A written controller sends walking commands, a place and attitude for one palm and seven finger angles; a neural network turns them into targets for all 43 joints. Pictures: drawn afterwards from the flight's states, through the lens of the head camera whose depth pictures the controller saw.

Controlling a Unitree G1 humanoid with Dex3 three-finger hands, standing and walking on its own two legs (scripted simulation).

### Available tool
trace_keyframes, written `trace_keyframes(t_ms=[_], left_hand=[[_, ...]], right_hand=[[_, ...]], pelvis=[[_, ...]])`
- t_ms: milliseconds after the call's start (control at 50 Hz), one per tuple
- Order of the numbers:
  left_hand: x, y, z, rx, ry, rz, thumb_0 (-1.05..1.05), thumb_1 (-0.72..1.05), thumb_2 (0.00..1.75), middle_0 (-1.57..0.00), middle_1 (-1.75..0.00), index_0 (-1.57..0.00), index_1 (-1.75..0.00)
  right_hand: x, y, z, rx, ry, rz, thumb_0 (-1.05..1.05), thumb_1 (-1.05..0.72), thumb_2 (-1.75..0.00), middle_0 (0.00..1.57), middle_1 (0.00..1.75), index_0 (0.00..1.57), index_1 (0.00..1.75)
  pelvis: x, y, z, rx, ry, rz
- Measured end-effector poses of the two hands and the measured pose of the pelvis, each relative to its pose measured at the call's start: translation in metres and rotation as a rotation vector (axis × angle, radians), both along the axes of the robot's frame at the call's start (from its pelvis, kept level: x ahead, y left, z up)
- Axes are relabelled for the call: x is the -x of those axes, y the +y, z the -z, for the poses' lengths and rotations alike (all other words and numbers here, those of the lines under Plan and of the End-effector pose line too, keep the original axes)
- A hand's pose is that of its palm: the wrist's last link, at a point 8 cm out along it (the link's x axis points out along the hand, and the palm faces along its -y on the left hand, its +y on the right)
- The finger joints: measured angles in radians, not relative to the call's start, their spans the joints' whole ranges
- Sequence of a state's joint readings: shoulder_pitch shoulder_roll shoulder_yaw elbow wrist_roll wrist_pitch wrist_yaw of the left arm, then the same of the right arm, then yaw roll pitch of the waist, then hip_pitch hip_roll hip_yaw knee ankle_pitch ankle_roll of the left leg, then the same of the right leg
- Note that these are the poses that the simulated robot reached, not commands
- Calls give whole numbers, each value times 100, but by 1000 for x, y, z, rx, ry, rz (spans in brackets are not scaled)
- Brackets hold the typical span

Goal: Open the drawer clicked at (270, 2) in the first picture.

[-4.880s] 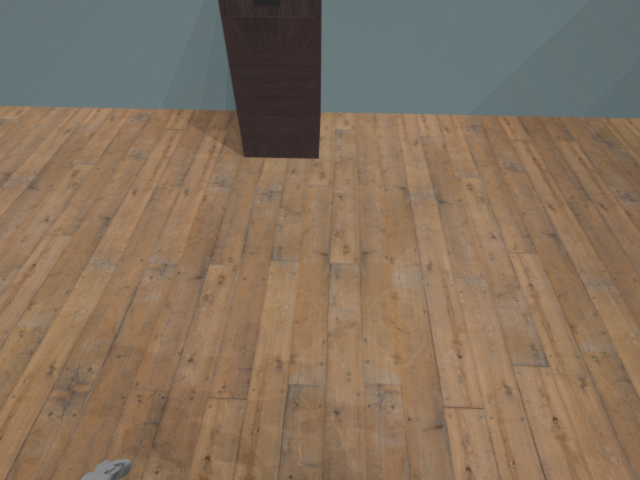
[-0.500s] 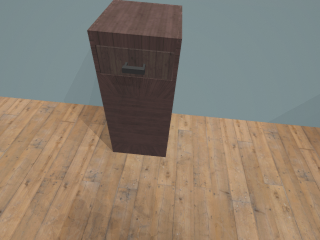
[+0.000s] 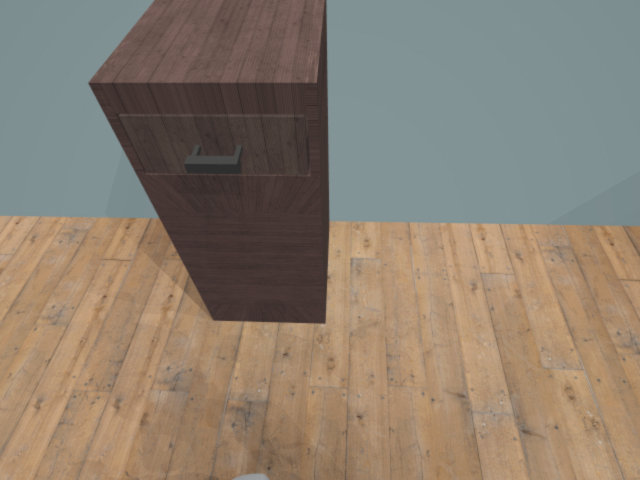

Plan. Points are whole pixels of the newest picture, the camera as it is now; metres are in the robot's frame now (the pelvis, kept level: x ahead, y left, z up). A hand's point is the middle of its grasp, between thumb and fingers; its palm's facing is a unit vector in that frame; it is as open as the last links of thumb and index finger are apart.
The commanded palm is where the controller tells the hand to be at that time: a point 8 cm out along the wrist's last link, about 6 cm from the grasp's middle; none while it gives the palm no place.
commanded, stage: take the last steps up to it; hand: left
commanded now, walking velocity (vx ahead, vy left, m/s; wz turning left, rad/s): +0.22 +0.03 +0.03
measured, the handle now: (215, 157) +0.66 +0.23 -0.01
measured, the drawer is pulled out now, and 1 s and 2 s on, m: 0.00 0.00 0.00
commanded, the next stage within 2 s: come to a stop and stand still in 0.16 s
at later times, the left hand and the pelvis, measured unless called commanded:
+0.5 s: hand out of the picture +0.14 +0.20 -0.18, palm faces +0.05 -0.98 -0.18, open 7.4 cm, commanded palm none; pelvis +0.14 +0.02 +0.00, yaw -1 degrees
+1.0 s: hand (221, 451) +0.18 +0.16 -0.14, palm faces +0.05 -0.96 -0.29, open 7.4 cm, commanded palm none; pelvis +0.11 -0.04 +0.01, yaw +0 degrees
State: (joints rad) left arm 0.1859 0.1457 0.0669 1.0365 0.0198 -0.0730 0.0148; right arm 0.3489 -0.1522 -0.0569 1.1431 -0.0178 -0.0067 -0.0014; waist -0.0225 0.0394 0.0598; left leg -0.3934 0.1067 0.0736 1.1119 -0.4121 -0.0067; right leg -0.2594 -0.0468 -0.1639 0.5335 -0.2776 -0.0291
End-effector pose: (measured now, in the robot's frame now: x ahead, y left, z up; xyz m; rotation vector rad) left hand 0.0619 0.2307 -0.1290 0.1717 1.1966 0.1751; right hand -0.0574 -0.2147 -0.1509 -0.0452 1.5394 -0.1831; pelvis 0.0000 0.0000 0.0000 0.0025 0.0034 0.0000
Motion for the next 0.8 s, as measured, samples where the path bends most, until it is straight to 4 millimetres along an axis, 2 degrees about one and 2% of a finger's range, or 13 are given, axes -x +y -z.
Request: trace_keyframes(t_ms=[100, 180, 260, 300, 360, 440, 540, 640, 700, 800], left_hand=[[7, 1, -1, 6, 97, -15, -1, 94, 89, -20, -30, -20, -30], [14, 0, 8, 46, 180, -45, -1, 93, 89, -20, -30, -20, -30], [15, 6, 26, 89, 255, -88, 0, 92, 89, -20, -30, -20, -30], [9, 10, 34, 100, 289, -93, 0, 91, 89, -20, -30, -20, -30], [-11, 14, 31, 94, 297, -89, 0, 91, 89, -20, -30, -20, -30], [-47, 17, 23, 76, 261, -71, 0, 91, 89, -20, -30, -20, -30], [-89, 17, 14, 29, 199, -38, 0, 91, 89, -20, -30, -20, -30], [-122, 9, 3, -36, 106, -18, 0, 91, 90, -20, -30, -20, -30], [-132, -2, 0, -78, 61, 8, 0, 91, 90, -20, -30, -20, -30], [-134, -21, -15, -86, 42, 23, 0, 91, 89, -20, -30, -20, -30]], right_hand=[[-114, -18, -11, 47, -213, -60, 1, -91, -90, 20, 29, 20, 30], [-194, -15, -21, 67, -340, -119, 0, -91, -90, 20, 29, 20, 30], [-257, 0, -23, 91, -419, -180, 0, -91, -90, 20, 29, 20, 30], [-274, 8, -23, 102, -439, -191, 0, -91, -90, 20, 29, 20, 30], [-281, 19, -24, 100, -412, -184, 0, -91, -90, 20, 29, 20, 30], [-278, 26, -21, 81, -342, -148, 0, -92, -90, 20, 29, 20, 30], [-274, 5, -18, 91, -300, -109, -2, -94, -90, 21, 30, 21, 30], [-262, -27, -5, 76, -263, -83, -1, -92, -90, 21, 30, 20, 30], [-255, -47, 8, 57, -256, -57, 0, -92, -90, 20, 30, 20, 30], [-239, -66, 8, 48, -216, -48, 0, -91, -90, 20, 29, 20, 30]], pelvis=[[-33, 0, -8, 4, 7, -5], [-61, 7, -6, 16, -1, -3], [-94, 21, 6, 34, -16, -1], [-106, 27, 10, 17, -23, 5], [-120, 30, 6, 7, -26, 10], [-132, 29, -1, -1, -19, 10], [-137, 18, -4, -2, -12, 13], [-137, -5, 1, -13, -16, 17], [-137, -22, 9, -28, -18, 20], [-132, -33, 0, -44, -20, 12]])
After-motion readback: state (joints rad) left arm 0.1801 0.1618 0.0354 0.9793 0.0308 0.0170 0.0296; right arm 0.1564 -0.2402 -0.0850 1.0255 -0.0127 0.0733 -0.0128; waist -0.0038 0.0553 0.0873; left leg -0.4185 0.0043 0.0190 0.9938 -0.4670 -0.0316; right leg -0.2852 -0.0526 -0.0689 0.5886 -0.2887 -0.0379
